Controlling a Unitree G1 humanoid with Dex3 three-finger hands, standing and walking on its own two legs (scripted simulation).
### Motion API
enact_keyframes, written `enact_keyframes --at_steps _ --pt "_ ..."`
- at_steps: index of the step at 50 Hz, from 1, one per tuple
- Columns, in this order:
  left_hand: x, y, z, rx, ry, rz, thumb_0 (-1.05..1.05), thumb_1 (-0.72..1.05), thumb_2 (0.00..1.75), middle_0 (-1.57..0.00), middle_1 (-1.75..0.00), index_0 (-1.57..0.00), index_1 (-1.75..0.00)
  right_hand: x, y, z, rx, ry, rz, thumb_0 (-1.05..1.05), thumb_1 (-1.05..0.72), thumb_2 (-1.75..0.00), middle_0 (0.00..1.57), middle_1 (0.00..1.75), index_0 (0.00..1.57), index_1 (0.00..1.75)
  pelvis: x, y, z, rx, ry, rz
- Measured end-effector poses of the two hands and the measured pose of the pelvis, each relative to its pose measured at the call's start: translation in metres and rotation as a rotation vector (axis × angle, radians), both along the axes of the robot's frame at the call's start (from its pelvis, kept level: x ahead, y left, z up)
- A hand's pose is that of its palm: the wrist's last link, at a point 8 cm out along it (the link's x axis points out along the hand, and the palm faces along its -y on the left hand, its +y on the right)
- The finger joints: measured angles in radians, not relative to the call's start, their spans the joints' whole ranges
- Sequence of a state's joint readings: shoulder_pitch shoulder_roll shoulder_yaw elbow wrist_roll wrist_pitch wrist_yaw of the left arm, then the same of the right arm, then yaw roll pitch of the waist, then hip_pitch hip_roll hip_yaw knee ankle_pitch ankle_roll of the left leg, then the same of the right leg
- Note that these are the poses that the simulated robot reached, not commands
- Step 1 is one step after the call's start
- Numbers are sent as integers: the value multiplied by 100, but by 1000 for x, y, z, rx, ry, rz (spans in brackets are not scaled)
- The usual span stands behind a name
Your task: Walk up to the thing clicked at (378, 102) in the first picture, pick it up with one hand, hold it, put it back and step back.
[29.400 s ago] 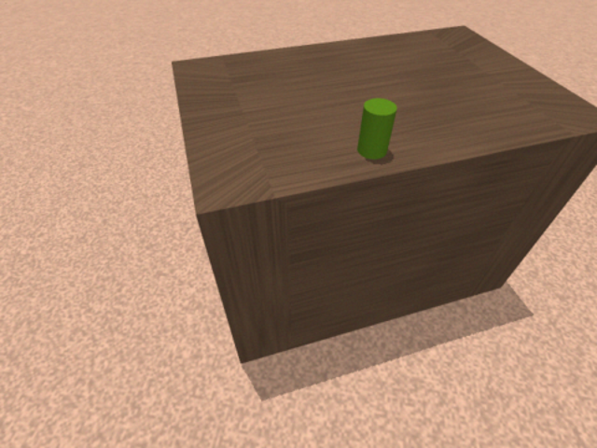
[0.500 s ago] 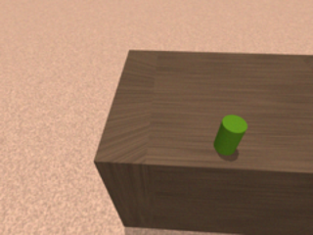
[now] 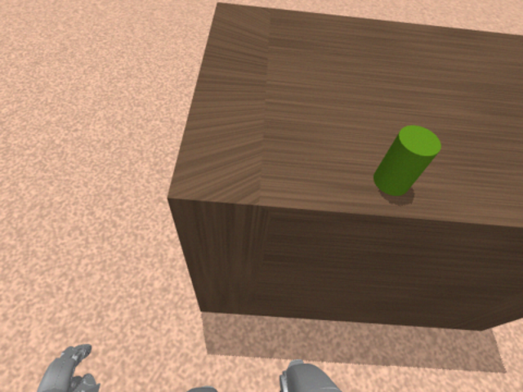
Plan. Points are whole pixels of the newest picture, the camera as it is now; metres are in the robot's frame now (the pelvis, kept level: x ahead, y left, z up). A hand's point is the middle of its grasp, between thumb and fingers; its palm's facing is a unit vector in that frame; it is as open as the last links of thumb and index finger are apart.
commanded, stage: step back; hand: right
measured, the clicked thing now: (404, 162) +0.48 -0.24 +0.05
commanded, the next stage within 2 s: none
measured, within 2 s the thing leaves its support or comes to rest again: neither
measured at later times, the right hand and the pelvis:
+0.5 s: hand out of the picture -0.01 -0.29 -0.14, palm faces +0.05 +0.93 -0.37, open 7.4 cm; pelvis -0.10 -0.02 +0.01, yaw -4 degrees
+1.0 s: hand out of the picture -0.12 -0.29 -0.11, palm faces +0.00 +0.89 -0.45, open 7.4 cm; pelvis -0.24 -0.01 +0.01, yaw -4 degrees
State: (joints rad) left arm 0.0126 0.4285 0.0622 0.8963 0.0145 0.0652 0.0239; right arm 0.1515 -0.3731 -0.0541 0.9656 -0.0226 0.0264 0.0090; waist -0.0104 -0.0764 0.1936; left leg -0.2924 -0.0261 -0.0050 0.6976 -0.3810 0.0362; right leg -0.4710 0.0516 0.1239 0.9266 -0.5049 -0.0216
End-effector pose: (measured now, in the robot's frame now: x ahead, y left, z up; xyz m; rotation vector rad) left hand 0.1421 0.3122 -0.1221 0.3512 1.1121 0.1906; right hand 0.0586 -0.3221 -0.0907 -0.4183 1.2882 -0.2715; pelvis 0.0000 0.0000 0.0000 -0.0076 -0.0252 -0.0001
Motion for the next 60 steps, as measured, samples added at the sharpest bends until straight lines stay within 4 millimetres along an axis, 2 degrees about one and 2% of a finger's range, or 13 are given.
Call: enact_keyframes --at_steps 4,10,17,22,28,34,36,39,46,50,54,57,60 --pt "-12 -6 5 -20 24 -17 0 91 90 -20 -29 -20 -30 -25 10 8 1 19 -20 0 -90 -90 20 30 20 30 -10 4 10 -21 11 -9" --pt "-42 -10 9 -12 70 -52 0 91 90 -21 -30 -21 -30 -37 12 5 11 -51 -41 0 -90 -90 20 30 21 30 -31 4 12 -13 13 -55" --pt "-74 -21 12 33 57 -68 0 91 90 -21 -30 -21 -30 -50 -6 -17 51 -128 -45 0 -90 -90 20 30 21 30 -63 -11 -2 -13 -19 -91" --pt "-104 -31 30 32 30 -54 0 90 90 -21 -30 -21 -30 -65 -11 -17 81 -132 -51 0 -90 -90 20 30 20 30 -82 -18 6 21 -21 -83" --pt "-125 -26 41 45 -16 -40 0 90 90 -21 -30 -21 -30 -94 -14 -11 58 -110 -7 0 -90 -90 20 30 20 30 -111 -13 11 32 13 -53" --pt "-150 -8 23 20 -76 -21 0 90 90 -21 -30 -21 -30 -128 -2 -13 10 -70 48 0 -91 -90 20 30 20 30 -150 0 -3 18 -2 4" --pt "-166 -3 15 4 -61 -6 0 90 90 -21 -30 -21 -30 -141 8 -8 14 -70 53 0 -91 -90 20 30 20 30 -162 2 -2 50 -23 -17" --pt "-193 -3 14 -15 -8 14 0 91 90 -21 -30 -21 -30 -160 15 5 20 -79 61 0 -90 -90 20 30 20 30 -176 3 7 -4 -21 5" --pt "-259 -2 15 -17 57 33 0 91 90 -21 -30 -21 -30 -180 8 24 -3 -138 61 0 -90 -90 20 30 21 30 -213 -4 16 -20 0 -37" --pt "-294 -7 11 12 105 11 0 91 90 -21 -30 -20 -30 -191 -6 20 -4 -201 61 0 -90 -90 20 30 21 30 -241 -13 9 -7 -6 -70" --pt "-325 -21 10 43 113 -12 0 91 90 -20 -30 -20 -30 -212 -26 2 15 -242 55 0 -90 -90 20 30 21 30 -273 -27 -4 6 -18 -98" --pt "-352 -36 19 45 107 -9 0 91 90 -20 -30 -20 -30 -237 -37 -11 38 -232 24 0 -90 -90 20 30 20 30 -295 -34 -4 -26 -36 -68" --pt "-375 -44 33 52 102 0 0 90 90 -21 -30 -21 -30 -267 -38 -12 68 -187 2 0 -91 -90 20 30 20 30 -310 -40 6 38 -24 -81"
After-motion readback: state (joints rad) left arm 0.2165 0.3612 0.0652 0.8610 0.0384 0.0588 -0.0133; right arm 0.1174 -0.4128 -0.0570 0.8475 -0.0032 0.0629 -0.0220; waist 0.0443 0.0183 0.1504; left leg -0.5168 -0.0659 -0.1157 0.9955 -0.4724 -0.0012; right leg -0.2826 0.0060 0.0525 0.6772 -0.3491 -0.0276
